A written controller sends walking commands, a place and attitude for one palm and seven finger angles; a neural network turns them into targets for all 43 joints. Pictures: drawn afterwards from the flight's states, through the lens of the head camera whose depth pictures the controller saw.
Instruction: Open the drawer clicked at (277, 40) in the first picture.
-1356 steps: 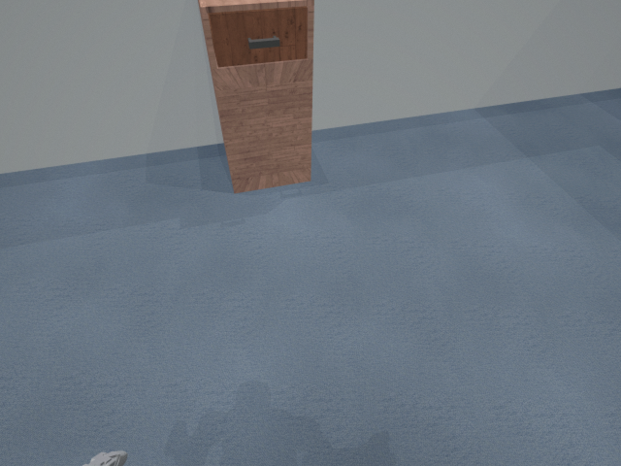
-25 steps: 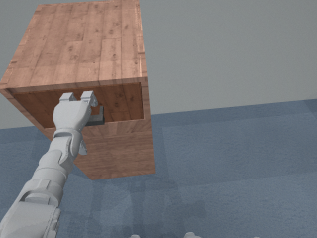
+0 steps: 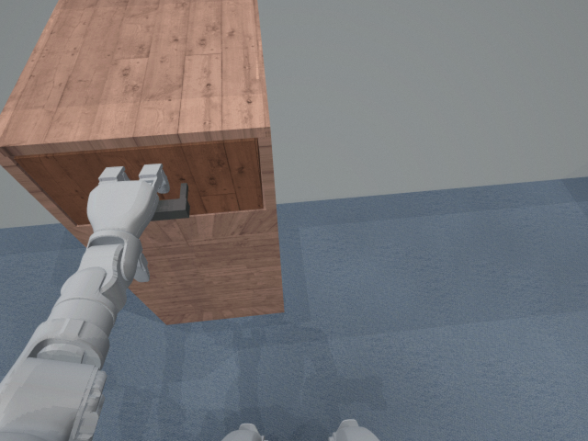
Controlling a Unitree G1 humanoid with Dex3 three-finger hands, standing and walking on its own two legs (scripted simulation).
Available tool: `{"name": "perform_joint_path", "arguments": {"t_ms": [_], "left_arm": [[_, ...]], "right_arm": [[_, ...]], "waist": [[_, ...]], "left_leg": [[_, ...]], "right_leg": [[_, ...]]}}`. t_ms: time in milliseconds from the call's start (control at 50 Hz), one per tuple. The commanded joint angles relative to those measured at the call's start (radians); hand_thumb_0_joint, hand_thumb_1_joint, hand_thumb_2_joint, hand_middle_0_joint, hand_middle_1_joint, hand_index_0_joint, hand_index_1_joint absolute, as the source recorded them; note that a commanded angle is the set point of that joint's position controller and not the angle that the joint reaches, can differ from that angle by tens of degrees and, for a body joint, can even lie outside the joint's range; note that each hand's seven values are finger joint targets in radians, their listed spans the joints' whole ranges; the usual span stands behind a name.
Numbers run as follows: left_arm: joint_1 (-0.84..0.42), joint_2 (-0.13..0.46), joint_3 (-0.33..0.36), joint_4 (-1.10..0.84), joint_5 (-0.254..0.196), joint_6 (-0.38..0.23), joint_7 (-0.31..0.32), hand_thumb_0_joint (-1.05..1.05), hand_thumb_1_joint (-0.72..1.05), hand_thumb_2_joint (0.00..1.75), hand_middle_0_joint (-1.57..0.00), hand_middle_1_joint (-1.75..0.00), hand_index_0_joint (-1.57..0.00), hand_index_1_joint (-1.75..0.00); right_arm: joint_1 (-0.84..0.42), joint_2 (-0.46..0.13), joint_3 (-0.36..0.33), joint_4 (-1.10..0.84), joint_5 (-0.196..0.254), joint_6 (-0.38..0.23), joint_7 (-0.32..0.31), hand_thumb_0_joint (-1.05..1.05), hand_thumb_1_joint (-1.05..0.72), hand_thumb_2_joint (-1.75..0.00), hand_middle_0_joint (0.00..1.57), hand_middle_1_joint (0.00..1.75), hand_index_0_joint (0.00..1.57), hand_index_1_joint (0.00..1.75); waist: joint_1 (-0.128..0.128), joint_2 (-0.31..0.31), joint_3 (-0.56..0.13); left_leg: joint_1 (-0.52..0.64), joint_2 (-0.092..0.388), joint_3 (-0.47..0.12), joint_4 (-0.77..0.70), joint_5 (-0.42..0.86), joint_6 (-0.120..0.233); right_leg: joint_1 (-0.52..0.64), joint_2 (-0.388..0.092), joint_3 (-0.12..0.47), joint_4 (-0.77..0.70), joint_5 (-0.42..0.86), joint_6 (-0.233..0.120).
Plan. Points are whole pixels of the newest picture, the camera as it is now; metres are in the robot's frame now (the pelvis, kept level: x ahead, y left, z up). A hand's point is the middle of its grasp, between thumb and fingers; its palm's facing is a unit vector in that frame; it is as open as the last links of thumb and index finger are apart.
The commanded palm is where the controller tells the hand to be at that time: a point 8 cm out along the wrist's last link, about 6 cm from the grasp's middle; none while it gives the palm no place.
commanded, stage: lower the fingers behind the handle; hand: left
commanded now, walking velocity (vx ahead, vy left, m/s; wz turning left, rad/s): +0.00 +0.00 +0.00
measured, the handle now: (154, 200) +0.48 +0.24 -0.01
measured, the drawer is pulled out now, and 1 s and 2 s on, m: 0.00 0.00 0.00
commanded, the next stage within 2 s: lift the fingers back up to retry in 0.74 s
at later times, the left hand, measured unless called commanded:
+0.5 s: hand (141, 223) +0.43 +0.24 +0.00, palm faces -0.02 +0.02 -1.00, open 13.8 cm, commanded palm +0.41 +0.24 +0.02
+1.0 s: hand (141, 222) +0.43 +0.24 +0.00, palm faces -0.03 +0.01 -1.00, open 13.7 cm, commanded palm +0.41 +0.24 +0.05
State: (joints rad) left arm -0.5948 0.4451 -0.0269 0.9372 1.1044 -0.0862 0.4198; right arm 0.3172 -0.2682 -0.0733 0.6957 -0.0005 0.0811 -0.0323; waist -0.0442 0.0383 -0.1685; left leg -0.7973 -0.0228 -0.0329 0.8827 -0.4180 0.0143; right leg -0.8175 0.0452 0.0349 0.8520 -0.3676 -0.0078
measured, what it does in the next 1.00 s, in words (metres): stands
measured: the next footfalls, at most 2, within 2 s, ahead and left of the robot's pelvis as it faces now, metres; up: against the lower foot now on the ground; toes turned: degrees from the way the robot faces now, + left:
none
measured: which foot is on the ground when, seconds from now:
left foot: down 0.00-1.00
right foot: down 0.00-1.00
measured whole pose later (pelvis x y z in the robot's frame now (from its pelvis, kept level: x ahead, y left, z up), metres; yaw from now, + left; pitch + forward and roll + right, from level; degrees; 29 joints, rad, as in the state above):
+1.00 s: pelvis -0.02 +0.01 -0.01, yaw +0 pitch +20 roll -1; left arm -0.71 0.46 -0.06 0.99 1.07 0.01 0.38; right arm 0.33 -0.25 -0.03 0.67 0.01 0.07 -0.05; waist -0.07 0.04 -0.17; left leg -0.90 -0.03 -0.02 0.97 -0.42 0.02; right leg -0.92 0.04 0.04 0.93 -0.36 0.00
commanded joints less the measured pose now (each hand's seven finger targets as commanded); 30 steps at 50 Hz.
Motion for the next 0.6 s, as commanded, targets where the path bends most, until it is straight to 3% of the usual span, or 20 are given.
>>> {"name": "perform_joint_path", "arguments": {"t_ms": [0, 20, 40, 80, 100, 140, 180, 200, 220, 300, 340, 380, 400, 480, 560, 580], "left_arm": [[-0.312, 0.172, 0.040, -0.056, -0.015, 0.035, 0.040, 0.00, -0.50, 0.30, -0.30, -1.20, -0.30, -1.20], [-0.342, 0.182, 0.039, -0.067, -0.009, 0.045, 0.044, 0.00, -0.50, 0.30, -0.30, -1.20, -0.30, -1.20], [-0.332, 0.150, 0.013, -0.032, -0.017, 0.066, 0.043, 0.00, -0.50, 0.30, -0.30, -1.20, -0.30, -1.20], [-0.356, 0.197, 0.040, -0.018, -0.020, 0.088, 0.039, 0.00, -0.50, 0.30, -0.30, -1.20, -0.30, -1.20], [-0.306, 0.189, 0.036, 0.015, -0.030, 0.106, 0.028, 0.00, -0.50, 0.30, -0.30, -1.20, -0.30, -1.20], [-0.342, 0.185, 0.014, 0.028, -0.031, 0.122, 0.013, 0.00, -0.50, 0.30, -0.30, -1.20, -0.30, -1.20], [-0.339, 0.197, 0.019, 0.037, -0.028, 0.124, -0.004, 0.00, -0.50, 0.30, -0.30, -1.20, -0.30, -1.20], [-0.292, 0.191, 0.015, 0.070, -0.033, 0.132, -0.016, 0.00, -0.50, 0.30, -0.30, -1.20, -0.30, -1.20], [-0.331, 0.214, 0.017, 0.058, -0.025, 0.128, -0.024, 0.00, -0.50, 0.30, -0.30, -1.20, -0.30, -1.20], [-0.310, 0.190, -0.003, 0.082, -0.032, 0.104, -0.053, 0.00, -0.50, 0.30, -0.30, -1.20, -0.30, -1.20], [-0.303, 0.175, -0.015, 0.078, -0.034, 0.093, -0.060, 0.00, -0.50, 0.30, -0.30, -1.20, -0.30, -1.20], [-0.337, 0.206, 0.005, 0.042, -0.027, 0.079, -0.058, 0.00, -0.50, 0.30, -0.30, -1.20, -0.30, -1.20], [-0.314, 0.179, -0.006, 0.048, -0.032, 0.078, -0.057, 0.00, -0.50, 0.30, -0.30, -1.20, -0.30, -1.20], [-0.344, 0.201, 0.007, 0.038, -0.036, 0.079, -0.050, 0.00, -0.50, 0.30, -0.30, -1.20, -0.30, -1.20], [-0.385, 0.175, -0.011, 0.032, -0.037, 0.092, -0.040, 0.00, -0.50, 0.30, -0.30, -1.20, -0.30, -1.20], [-0.379, 0.198, 0.006, 0.025, -0.033, 0.094, -0.035, 0.00, -0.50, 0.30, -0.30, -1.20, -0.30, -1.20]], "right_arm": [[0.084, -0.128, -0.038, -0.069, -0.001, -0.021, 0.006, 0.00, -0.90, -0.90, 0.20, 0.30, 0.20, 0.30], [0.080, -0.129, -0.037, -0.071, 0.000, -0.019, 0.006, 0.00, -0.90, -0.90, 0.20, 0.30, 0.20, 0.30], [0.082, -0.129, -0.036, -0.068, 0.000, -0.018, 0.007, 0.00, -0.90, -0.90, 0.20, 0.30, 0.20, 0.30], [0.088, -0.136, -0.030, -0.067, 0.003, -0.014, 0.007, 0.00, -0.90, -0.90, 0.20, 0.30, 0.20, 0.30], [0.083, -0.138, -0.027, -0.069, 0.004, -0.009, 0.007, 0.00, -0.90, -0.90, 0.20, 0.30, 0.20, 0.30], [0.082, -0.138, -0.020, -0.071, 0.006, -0.007, 0.001, 0.00, -0.90, -0.90, 0.20, 0.30, 0.20, 0.30], [0.085, -0.141, -0.016, -0.074, 0.008, -0.003, -0.001, 0.00, -0.90, -0.90, 0.20, 0.30, 0.20, 0.30], [0.083, -0.142, -0.011, -0.078, 0.008, -0.001, -0.003, 0.00, -0.90, -0.90, 0.20, 0.30, 0.20, 0.30], [0.081, -0.143, -0.005, -0.081, 0.010, 0.000, -0.008, 0.00, -0.90, -0.90, 0.20, 0.30, 0.20, 0.30], [0.082, -0.142, -0.001, -0.092, 0.010, -0.007, -0.016, 0.00, -0.90, -0.90, 0.20, 0.30, 0.20, 0.30], [0.083, -0.139, 0.001, -0.103, 0.011, -0.012, -0.018, 0.00, -0.90, -0.90, 0.20, 0.30, 0.20, 0.30], [0.089, -0.138, 0.000, -0.107, 0.011, -0.015, -0.019, 0.00, -0.90, -0.90, 0.20, 0.30, 0.20, 0.30], [0.092, -0.135, -0.002, -0.108, 0.009, -0.018, -0.018, 0.00, -0.90, -0.90, 0.20, 0.30, 0.20, 0.30], [0.100, -0.138, -0.002, -0.109, 0.012, -0.023, -0.020, 0.00, -0.90, -0.90, 0.20, 0.30, 0.20, 0.30], [0.099, -0.139, -0.005, -0.100, 0.011, -0.029, -0.020, 0.00, -0.90, -0.90, 0.20, 0.30, 0.20, 0.30], [0.105, -0.140, -0.005, -0.102, 0.012, -0.029, -0.020, 0.00, -0.90, -0.90, 0.20, 0.30, 0.20, 0.30]], "waist": [[-0.039, -0.041, -0.293], [-0.042, -0.032, -0.314], [-0.052, -0.042, -0.291], [-0.049, -0.065, -0.311], [-0.040, -0.074, -0.286], [-0.056, -0.080, -0.272], [-0.051, -0.091, -0.278], [-0.049, -0.104, -0.249], [-0.056, -0.119, -0.239], [-0.059, -0.098, -0.196], [-0.060, -0.105, -0.197], [-0.054, -0.082, -0.227], [-0.048, -0.076, -0.244], [-0.055, -0.103, -0.249], [-0.066, -0.071, -0.246], [-0.054, -0.067, -0.276]], "left_leg": [[0.133, -0.008, 0.047, -0.069, 0.224, 0.028], [0.131, -0.008, 0.046, -0.069, 0.222, 0.027], [0.125, -0.010, 0.051, -0.066, 0.204, 0.030], [0.106, -0.011, 0.050, -0.066, 0.205, 0.033], [0.095, -0.013, 0.054, -0.069, 0.189, 0.032], [0.082, -0.013, 0.054, -0.070, 0.167, 0.034], [0.072, -0.014, 0.055, -0.069, 0.162, 0.037], [0.054, -0.016, 0.060, -0.066, 0.137, 0.037], [0.037, -0.014, 0.054, -0.065, 0.121, 0.037], [0.007, -0.013, 0.053, -0.050, 0.059, 0.037], [-0.003, -0.013, 0.054, -0.040, 0.041, 0.038], [-0.006, -0.013, 0.050, -0.033, 0.045, 0.038], [0.003, -0.013, 0.052, -0.030, 0.049, 0.038], [-0.019, -0.011, 0.047, -0.019, 0.026, 0.039], [-0.001, -0.006, 0.040, -0.024, 0.017, 0.036], [0.008, -0.007, 0.039, -0.025, 0.022, 0.036]], "right_leg": [[0.161, 0.007, -0.034, -0.094, 0.188, -0.033], [0.155, 0.006, -0.034, -0.090, 0.181, -0.031], [0.151, 0.008, -0.034, -0.098, 0.171, -0.030], [0.172, 0.006, -0.030, -0.095, 0.179, -0.025], [0.179, 0.006, -0.031, -0.098, 0.170, -0.026], [0.167, 0.004, -0.031, -0.103, 0.152, -0.022], [0.170, 0.003, -0.028, -0.104, 0.147, -0.020], [0.169, 0.002, -0.026, -0.108, 0.129, -0.020], [0.154, 0.001, -0.026, -0.107, 0.111, -0.018], [0.095, -0.002, -0.028, -0.097, 0.036, -0.021], [0.077, -0.002, -0.026, -0.094, 0.015, -0.021], [0.074, -0.002, -0.025, -0.078, 0.013, -0.022], [0.075, -0.001, -0.028, -0.073, 0.017, -0.024], [0.063, -0.001, -0.027, -0.068, -0.012, -0.020], [0.025, 0.001, -0.036, -0.061, -0.022, -0.024], [0.037, 0.001, -0.034, -0.056, -0.021, -0.023]]}}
